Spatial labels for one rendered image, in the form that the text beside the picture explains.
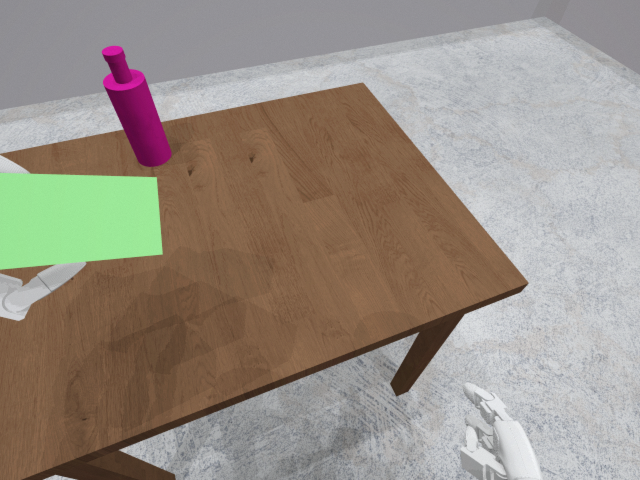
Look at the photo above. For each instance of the table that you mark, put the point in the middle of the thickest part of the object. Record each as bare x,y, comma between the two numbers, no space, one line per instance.
297,233

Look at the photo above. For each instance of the robot right hand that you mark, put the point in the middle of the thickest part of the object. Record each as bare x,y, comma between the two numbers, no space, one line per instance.
506,452

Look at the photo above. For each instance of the robot left hand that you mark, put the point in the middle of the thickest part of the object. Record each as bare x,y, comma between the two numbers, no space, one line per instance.
15,299

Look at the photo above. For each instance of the sponge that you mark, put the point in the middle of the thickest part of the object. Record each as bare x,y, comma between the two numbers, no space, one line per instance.
48,219

